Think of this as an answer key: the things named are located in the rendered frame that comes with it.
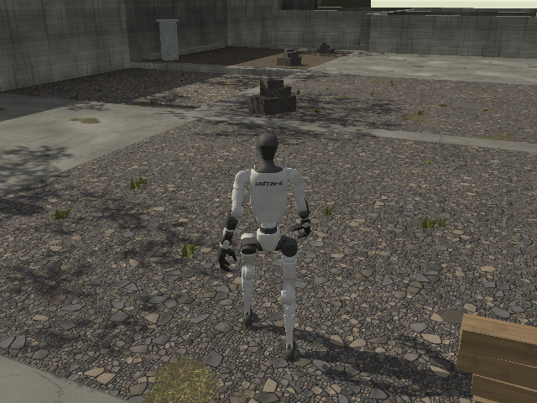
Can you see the right robot forearm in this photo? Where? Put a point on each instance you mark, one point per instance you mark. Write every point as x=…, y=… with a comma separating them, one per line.
x=305, y=216

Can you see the left robot upper arm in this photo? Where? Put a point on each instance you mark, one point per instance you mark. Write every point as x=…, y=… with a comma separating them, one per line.
x=241, y=178

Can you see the humanoid robot head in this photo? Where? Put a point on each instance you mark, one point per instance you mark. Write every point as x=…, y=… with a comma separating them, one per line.
x=267, y=146

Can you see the left robot forearm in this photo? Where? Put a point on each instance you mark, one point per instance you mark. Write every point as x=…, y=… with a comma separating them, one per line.
x=229, y=230

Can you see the robot right hand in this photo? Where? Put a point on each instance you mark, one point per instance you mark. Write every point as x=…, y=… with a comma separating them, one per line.
x=298, y=227

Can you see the right robot upper arm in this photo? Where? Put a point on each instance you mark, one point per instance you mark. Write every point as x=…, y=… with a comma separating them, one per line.
x=297, y=186

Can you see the robot right shin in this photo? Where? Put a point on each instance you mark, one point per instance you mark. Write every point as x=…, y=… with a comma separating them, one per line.
x=289, y=321

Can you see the robot left hand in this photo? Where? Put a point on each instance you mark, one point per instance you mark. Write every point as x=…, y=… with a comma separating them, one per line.
x=221, y=254

